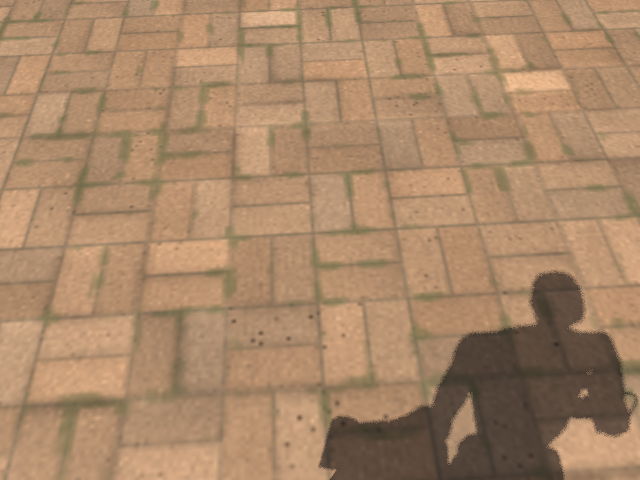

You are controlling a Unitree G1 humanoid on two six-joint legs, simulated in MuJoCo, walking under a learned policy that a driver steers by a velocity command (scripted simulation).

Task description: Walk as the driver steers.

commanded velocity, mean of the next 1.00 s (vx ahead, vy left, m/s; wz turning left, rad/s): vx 0.50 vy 0.00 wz -0.03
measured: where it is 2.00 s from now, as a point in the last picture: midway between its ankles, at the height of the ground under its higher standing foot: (304, 225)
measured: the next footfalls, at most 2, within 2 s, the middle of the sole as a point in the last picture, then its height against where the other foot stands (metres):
left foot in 0.24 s outside the picture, level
right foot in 0.76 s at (406, 425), level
